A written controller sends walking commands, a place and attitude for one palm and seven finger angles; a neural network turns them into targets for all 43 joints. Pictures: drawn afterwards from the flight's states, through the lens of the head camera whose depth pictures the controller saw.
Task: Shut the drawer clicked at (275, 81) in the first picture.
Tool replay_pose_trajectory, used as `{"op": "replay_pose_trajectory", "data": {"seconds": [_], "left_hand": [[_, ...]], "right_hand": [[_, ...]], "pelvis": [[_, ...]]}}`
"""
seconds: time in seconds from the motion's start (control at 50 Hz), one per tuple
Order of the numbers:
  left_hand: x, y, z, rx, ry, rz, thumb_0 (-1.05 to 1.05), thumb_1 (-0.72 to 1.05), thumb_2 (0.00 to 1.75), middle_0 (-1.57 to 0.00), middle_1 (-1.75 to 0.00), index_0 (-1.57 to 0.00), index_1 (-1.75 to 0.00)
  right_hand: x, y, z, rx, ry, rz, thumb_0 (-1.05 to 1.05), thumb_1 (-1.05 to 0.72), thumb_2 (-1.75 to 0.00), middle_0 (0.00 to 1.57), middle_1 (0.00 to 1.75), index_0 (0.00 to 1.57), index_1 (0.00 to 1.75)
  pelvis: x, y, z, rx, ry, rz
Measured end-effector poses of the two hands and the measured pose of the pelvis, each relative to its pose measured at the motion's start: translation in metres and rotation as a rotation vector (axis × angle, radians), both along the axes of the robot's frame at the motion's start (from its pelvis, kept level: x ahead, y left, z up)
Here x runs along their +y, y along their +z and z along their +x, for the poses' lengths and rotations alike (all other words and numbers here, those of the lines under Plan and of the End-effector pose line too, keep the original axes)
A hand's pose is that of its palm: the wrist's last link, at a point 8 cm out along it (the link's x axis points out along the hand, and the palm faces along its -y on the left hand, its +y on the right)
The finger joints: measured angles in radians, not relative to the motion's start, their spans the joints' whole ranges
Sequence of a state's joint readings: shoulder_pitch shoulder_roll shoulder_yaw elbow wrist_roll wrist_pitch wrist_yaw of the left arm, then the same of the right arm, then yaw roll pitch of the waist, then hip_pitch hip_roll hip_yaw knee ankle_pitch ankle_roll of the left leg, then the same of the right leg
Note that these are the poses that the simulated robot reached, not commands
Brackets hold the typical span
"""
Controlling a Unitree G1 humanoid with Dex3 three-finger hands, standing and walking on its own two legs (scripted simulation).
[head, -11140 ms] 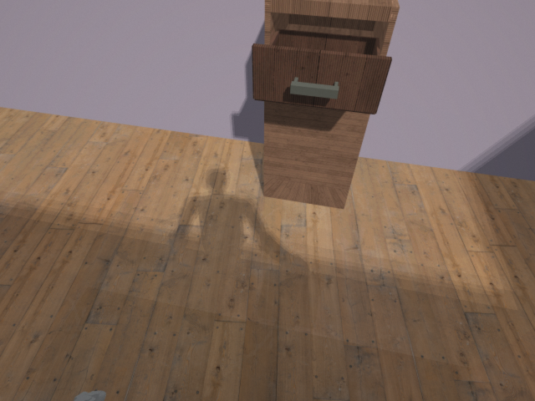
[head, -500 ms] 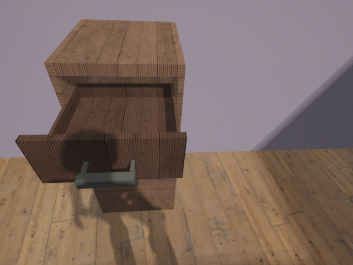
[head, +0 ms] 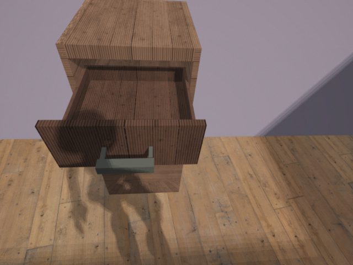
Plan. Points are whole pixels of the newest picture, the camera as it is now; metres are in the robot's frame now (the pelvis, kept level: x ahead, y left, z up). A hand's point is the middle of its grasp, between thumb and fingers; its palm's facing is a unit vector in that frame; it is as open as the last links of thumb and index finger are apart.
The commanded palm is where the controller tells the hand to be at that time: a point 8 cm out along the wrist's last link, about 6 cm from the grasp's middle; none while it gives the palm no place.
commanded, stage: come to a stop and stand still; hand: left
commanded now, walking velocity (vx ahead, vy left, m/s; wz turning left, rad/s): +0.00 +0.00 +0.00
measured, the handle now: (126, 158) +0.34 +0.14 +0.05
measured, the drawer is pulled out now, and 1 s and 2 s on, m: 0.28 0.28 0.28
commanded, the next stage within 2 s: look again from close up in 0.50 s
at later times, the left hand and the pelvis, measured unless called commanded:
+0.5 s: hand out of the picture -0.07 +0.19 -0.17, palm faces +0.04 -0.98 -0.17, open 7.4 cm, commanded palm none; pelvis -0.01 +0.03 +0.01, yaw -1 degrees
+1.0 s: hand out of the picture -0.09 +0.17 -0.17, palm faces +0.04 -0.99 -0.10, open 7.4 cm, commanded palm none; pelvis -0.03 +0.03 +0.01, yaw -1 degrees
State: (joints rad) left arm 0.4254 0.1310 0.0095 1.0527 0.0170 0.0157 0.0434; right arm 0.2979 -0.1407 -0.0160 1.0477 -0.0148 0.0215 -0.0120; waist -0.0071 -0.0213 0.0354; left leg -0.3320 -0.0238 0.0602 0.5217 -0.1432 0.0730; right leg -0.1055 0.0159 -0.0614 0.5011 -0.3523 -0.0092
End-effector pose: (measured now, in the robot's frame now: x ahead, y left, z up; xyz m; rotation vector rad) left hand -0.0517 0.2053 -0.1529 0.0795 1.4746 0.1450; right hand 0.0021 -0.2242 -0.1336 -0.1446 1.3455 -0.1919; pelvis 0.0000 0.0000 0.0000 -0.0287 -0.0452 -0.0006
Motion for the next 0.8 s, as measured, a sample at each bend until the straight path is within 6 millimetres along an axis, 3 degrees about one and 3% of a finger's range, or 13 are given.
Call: {"op": "replay_pose_trajectory", "data": {"seconds": [0.16,0.4,0.56,0.8], "left_hand": [[0.001,0.0,0.0,-0.009,-0.002,-0.054,0.0,0.91,0.89,-0.2,-0.3,-0.2,-0.3],[0.032,0.009,-0.012,0.006,-0.008,0.008,0.0,0.9,0.89,-0.2,-0.29,-0.2,-0.3],[0.039,0.014,-0.03,0.035,-0.004,0.026,0.0,0.91,0.89,-0.19,-0.29,-0.2,-0.3],[0.022,0.012,-0.045,0.05,0.001,-0.013,0.0,0.91,0.89,-0.19,-0.29,-0.2,-0.3]], "right_hand": [[0.012,0.009,0.01,0.005,0.032,-0.028,0.01,-0.93,-0.9,0.2,0.3,0.2,0.3],[0.025,0.007,0.016,-0.031,0.023,-0.011,0.01,-0.94,-0.9,0.2,0.3,0.2,0.3],[0.028,0.004,0.002,-0.008,0.012,0.001,0.01,-0.94,-0.9,0.2,0.3,0.2,0.3],[0.036,0.001,-0.032,0.051,-0.014,0.025,0.01,-0.92,-0.9,0.2,0.3,0.2,0.3]], "pelvis": [[0.018,0.004,-0.005,0.024,0.0,0.001],[0.033,0.007,-0.009,0.035,-0.007,0.011],[0.034,0.008,-0.012,0.035,-0.014,0.011],[0.032,0.007,-0.02,0.031,-0.015,0.009]]}}
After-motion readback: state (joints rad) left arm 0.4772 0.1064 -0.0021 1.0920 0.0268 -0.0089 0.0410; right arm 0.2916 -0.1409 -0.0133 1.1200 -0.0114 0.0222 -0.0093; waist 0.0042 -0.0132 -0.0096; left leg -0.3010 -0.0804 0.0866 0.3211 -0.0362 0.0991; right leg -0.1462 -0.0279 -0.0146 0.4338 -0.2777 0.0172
